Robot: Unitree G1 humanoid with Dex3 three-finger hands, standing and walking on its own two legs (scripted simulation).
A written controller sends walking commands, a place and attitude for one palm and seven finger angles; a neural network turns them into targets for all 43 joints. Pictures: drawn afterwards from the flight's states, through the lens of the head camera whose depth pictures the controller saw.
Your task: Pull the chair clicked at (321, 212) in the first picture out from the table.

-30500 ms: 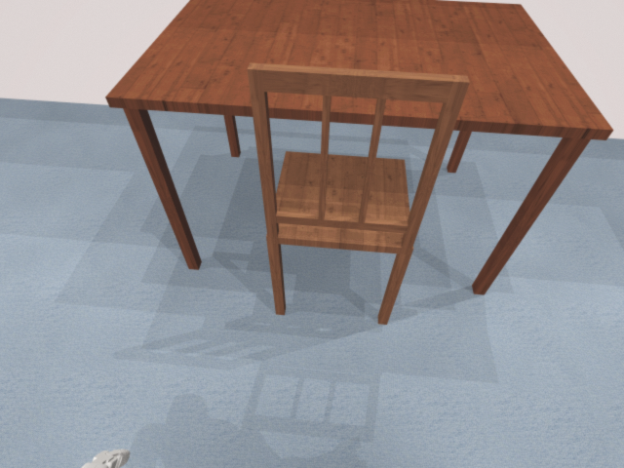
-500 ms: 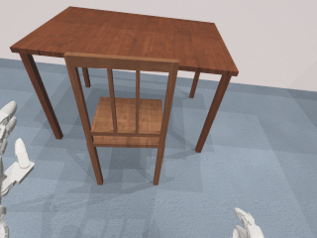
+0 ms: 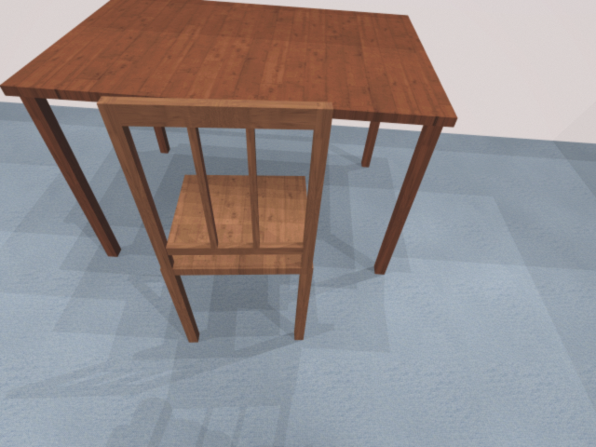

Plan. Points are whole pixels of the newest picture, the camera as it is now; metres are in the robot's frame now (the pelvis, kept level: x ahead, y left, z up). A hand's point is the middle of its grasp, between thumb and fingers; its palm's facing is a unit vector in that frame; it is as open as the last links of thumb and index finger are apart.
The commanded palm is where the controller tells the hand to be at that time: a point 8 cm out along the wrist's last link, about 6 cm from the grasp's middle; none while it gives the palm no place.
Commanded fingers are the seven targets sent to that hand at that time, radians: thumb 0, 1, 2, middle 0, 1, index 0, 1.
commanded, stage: let the arm hang, fingers relaxed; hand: left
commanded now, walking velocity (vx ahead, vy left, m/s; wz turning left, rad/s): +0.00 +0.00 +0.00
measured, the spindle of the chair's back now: (205, 194) +0.61 +0.21 -0.06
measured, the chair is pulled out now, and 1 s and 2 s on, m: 0.17 0.17 0.17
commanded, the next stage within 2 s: look to check the result in 0.84 s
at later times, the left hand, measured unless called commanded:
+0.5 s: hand out of the picture +0.03 +0.18 -0.15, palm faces -0.03 -0.97 -0.23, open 7.3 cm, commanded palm none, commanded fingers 0.00 0.90 0.90 -0.20 -0.30 -0.20 -0.30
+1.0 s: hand out of the picture +0.02 +0.17 -0.16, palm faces -0.03 -0.98 -0.18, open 7.3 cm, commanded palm none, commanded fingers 0.00 0.90 0.90 -0.20 -0.30 -0.20 -0.30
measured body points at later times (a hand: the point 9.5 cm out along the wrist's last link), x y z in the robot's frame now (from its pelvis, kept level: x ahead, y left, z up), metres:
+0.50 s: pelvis +0.02 +0.00 +0.02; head +0.02 -0.01 +0.47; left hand +0.03 +0.23 -0.13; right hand +0.01 -0.21 -0.15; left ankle +0.00 +0.10 -0.73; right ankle +0.01 -0.12 -0.73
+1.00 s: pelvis +0.03 +0.00 +0.02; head +0.04 +0.00 +0.47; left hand +0.02 +0.22 -0.14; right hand -0.01 -0.20 -0.15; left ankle +0.00 +0.10 -0.73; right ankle +0.01 -0.12 -0.73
